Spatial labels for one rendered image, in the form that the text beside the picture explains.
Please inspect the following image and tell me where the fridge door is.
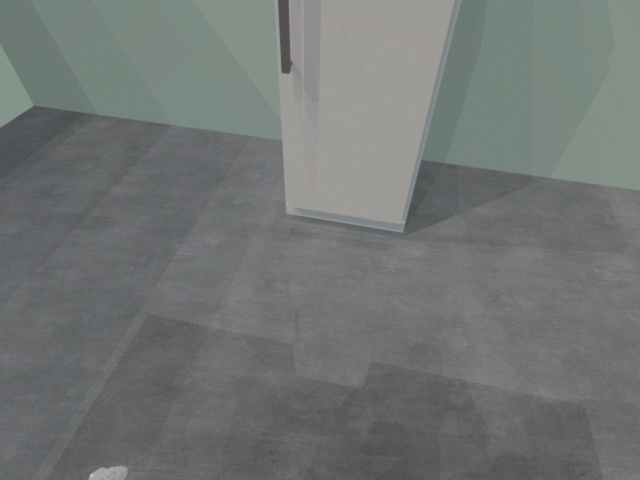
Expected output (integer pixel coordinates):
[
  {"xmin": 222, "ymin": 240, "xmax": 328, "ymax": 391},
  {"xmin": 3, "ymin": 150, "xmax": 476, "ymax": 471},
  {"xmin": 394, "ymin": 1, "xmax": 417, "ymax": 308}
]
[{"xmin": 277, "ymin": 0, "xmax": 455, "ymax": 224}]

